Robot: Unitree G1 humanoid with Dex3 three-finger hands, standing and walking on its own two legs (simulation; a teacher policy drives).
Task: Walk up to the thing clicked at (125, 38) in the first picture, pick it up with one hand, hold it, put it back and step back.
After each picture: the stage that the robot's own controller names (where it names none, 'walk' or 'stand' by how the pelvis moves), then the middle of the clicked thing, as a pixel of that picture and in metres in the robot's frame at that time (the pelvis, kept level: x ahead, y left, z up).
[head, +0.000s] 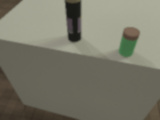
stand; (128, 42) +0.56 -0.17 +0.05
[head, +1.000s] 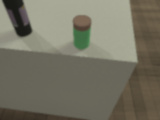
walk; (81, 32) +0.52 +0.06 +0.08
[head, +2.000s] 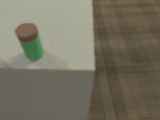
stand; (31, 42) +0.45 +0.21 +0.09
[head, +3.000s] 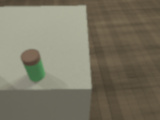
stand; (33, 65) +0.43 +0.22 +0.05
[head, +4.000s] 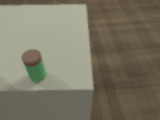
stand; (35, 66) +0.42 +0.21 +0.04
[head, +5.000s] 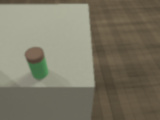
stand; (37, 63) +0.43 +0.20 +0.04
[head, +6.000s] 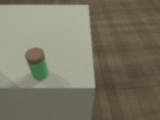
stand; (37, 64) +0.43 +0.20 +0.04
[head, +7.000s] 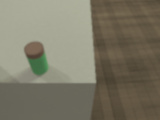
rise first; (37, 58) +0.44 +0.20 +0.05
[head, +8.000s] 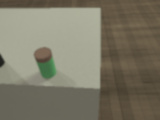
rise first; (45, 63) +0.44 +0.21 +0.05
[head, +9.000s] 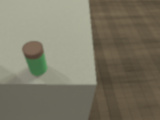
go down; (35, 59) +0.44 +0.18 +0.06
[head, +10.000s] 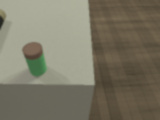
go down; (35, 59) +0.44 +0.19 +0.06
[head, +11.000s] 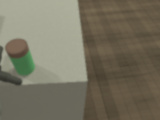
close in; (21, 58) +0.43 +0.21 +0.08
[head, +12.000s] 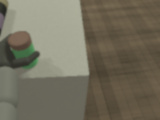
lift; (24, 50) +0.44 +0.20 +0.09
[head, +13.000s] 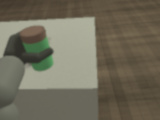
lift; (38, 48) +0.35 +0.16 +0.24
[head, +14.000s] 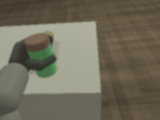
hold; (42, 55) +0.34 +0.15 +0.22
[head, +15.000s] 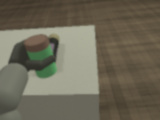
hold; (41, 56) +0.34 +0.15 +0.23
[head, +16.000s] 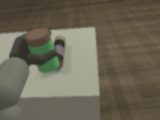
hold; (43, 51) +0.34 +0.14 +0.25
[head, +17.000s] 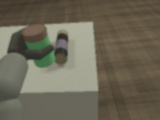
crouch; (39, 46) +0.36 +0.15 +0.24
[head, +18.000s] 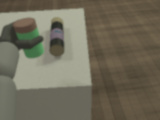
lower; (29, 38) +0.44 +0.18 +0.19
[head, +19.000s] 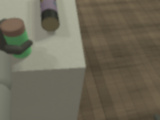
lower; (17, 39) +0.48 +0.20 +0.11
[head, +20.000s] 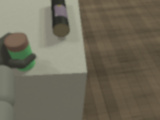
lower; (21, 52) +0.43 +0.21 +0.10
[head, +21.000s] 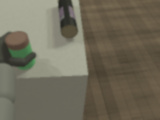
lower; (21, 51) +0.44 +0.21 +0.09
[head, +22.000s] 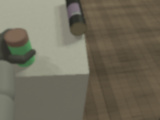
lower; (21, 48) +0.45 +0.21 +0.10
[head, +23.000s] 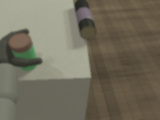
open; (24, 53) +0.44 +0.20 +0.09
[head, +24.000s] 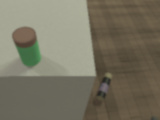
sink last; (28, 47) +0.44 +0.19 +0.09
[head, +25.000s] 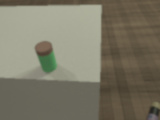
sink last; (46, 57) +0.46 +0.21 +0.06
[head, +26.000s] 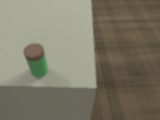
stand; (36, 61) +0.42 +0.20 +0.06
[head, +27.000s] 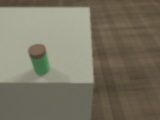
stand; (39, 60) +0.47 +0.21 +0.05
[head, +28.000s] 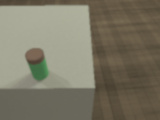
stand; (37, 64) +0.43 +0.21 +0.04
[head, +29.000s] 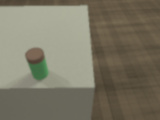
stand; (37, 64) +0.44 +0.20 +0.04
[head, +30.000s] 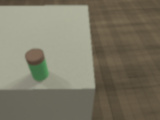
stand; (37, 65) +0.43 +0.20 +0.04
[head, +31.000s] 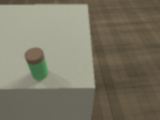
stand; (37, 64) +0.43 +0.21 +0.04
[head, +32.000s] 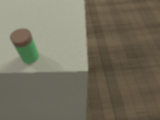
walk; (26, 47) +0.45 +0.24 +0.06
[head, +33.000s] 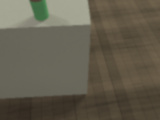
walk; (38, 5) +0.66 +0.24 +0.08
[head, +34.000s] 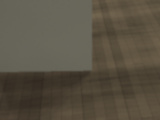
walk; out of the picture +0.95 +0.24 +0.07
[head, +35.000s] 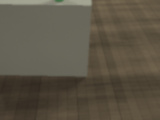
stand; out of the picture +1.05 +0.21 +0.06
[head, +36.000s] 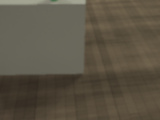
stand; out of the picture +1.08 +0.23 +0.05
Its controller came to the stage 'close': yes
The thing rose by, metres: 0.22
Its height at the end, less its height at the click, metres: +0.00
